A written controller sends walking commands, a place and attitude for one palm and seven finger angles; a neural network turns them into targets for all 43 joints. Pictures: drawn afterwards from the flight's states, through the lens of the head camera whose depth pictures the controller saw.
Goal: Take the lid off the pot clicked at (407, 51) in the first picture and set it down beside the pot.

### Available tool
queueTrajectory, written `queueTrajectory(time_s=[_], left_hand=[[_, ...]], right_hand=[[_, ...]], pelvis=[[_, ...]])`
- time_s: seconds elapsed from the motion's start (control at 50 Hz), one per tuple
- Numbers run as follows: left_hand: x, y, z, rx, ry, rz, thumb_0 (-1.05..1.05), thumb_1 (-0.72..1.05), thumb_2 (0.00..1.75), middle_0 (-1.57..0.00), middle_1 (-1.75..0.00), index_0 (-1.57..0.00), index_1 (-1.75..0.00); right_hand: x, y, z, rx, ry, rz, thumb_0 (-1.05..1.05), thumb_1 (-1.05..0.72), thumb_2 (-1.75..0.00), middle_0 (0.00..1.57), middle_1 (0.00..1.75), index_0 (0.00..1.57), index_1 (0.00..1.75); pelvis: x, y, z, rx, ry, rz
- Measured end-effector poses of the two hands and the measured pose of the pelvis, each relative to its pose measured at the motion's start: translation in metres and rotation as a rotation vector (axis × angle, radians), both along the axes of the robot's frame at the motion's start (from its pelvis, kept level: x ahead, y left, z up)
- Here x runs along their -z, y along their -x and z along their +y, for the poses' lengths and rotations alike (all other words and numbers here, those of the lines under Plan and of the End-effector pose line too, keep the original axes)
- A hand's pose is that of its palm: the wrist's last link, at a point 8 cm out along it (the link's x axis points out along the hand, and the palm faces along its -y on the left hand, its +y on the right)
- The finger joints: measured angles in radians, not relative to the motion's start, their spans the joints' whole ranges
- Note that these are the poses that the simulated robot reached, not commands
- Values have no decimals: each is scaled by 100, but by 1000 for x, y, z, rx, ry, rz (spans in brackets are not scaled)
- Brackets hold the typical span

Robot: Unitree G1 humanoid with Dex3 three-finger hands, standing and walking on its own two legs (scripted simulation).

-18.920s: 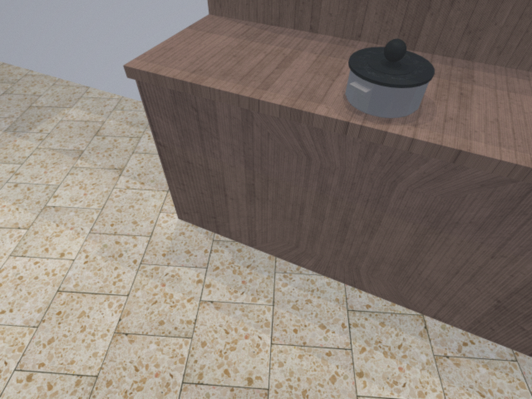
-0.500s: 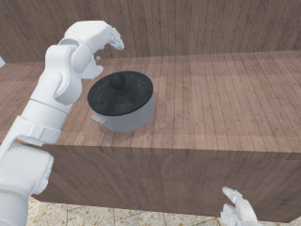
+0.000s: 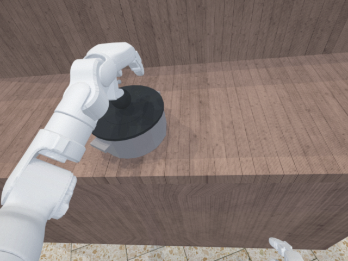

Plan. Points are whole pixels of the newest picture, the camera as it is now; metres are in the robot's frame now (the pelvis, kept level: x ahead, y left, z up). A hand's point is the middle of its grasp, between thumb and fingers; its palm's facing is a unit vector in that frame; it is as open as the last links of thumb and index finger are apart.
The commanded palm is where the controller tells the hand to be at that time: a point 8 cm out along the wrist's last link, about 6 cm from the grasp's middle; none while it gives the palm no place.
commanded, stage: move the open hand above the knob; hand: left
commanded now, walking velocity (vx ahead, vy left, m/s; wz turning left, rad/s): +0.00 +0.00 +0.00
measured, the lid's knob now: (120, 98) +0.47 +0.13 +0.15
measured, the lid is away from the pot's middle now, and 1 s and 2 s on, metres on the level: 0.00 0.00 0.00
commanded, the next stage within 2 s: none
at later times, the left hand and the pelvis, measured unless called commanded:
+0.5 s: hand (100, 66) +0.44 +0.14 +0.26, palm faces -0.08 -0.04 -1.00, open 10.0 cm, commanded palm +0.41 +0.14 +0.30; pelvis +0.00 +0.01 +0.00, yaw +1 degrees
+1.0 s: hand (113, 83) +0.43 +0.12 +0.23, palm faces -0.16 +0.01 -0.99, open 10.1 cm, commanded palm +0.41 +0.14 +0.30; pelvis +0.00 +0.01 +0.00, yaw +1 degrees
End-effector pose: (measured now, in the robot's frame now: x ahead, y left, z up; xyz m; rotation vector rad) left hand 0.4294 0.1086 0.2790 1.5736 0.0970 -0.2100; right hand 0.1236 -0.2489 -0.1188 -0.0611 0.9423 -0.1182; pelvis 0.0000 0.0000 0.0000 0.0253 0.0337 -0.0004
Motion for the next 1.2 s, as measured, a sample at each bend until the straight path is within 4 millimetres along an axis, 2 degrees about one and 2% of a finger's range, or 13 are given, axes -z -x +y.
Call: queueTrajectory(time_s=[0.08,0.16,0.24,0.32,0.42,0.5,0.66,0.82,0.9,0.98,1.04,1.12,1.2], left_hand=[[-14,4,-7,81,18,-42,0,-39,169,-88,-8,-88,-9],[-38,-7,17,-32,69,-97,0,-39,169,-88,-8,-89,-9],[-24,-2,33,-89,38,-69,0,-39,169,-87,-8,-88,-8],[1,14,23,3,5,-18,0,-39,169,-87,-8,-88,-8],[-16,12,20,36,22,-57,0,-39,169,-88,-8,-89,-9],[-37,3,31,-44,49,-111,0,-39,169,-88,-8,-89,-9],[-3,11,13,24,2,-29,0,-39,169,-87,-8,-88,-9],[-37,-5,25,-47,59,-103,0,-39,169,-88,-8,-89,-9],[-24,-3,30,-86,26,-67,0,-39,169,-87,-8,-88,-9],[-4,10,15,15,6,-28,0,-39,169,-87,-8,-88,-8],[-12,13,9,62,16,-53,0,-39,169,-88,-8,-88,-9],[-34,3,24,-26,63,-100,0,-39,169,-88,-8,-89,-9],[-28,4,38,-99,43,-82,0,-39,169,-87,-8,-88,-9]], right_hand=[[-5,-11,3,-1,26,-48,1,-91,-90,20,30,19,29],[-9,-19,9,-9,16,-71,1,-91,-90,20,30,19,29],[-13,-27,15,-32,-15,-75,1,-91,-90,20,30,19,29],[-17,-41,22,-62,-9,-91,1,-91,-90,20,30,19,29],[-23,-51,32,-78,16,-139,1,-91,-90,20,30,19,29],[-21,-47,38,-83,-4,-129,1,-91,-90,20,30,19,29],[-11,-32,42,-81,-27,-63,1,-91,-90,20,30,20,29],[-6,-10,33,-36,-4,-46,1,-91,-90,20,30,20,29],[-3,-1,25,-28,-15,-6,1,-91,-90,20,30,20,29],[-5,-5,19,-28,4,-13,1,-91,-90,20,30,19,29],[-10,-12,16,-23,27,-55,1,-91,-90,20,30,19,29],[-14,-19,15,-23,27,-86,1,-91,-90,20,30,19,29],[-16,-25,16,-35,2,-87,1,-91,-90,20,30,19,29]], pelvis=[[0,-1,2,-2,0,-16],[-1,-1,3,2,0,-5],[0,-1,5,1,1,9],[0,1,8,-13,5,-5],[0,4,11,-26,7,-16],[0,5,14,-23,6,2],[1,6,16,-19,7,-3],[0,7,14,-7,3,4],[0,5,12,-4,4,9],[0,5,11,-10,5,-7],[0,5,10,-11,6,-18],[-1,6,8,-7,4,-13],[-1,6,6,-5,4,-1]])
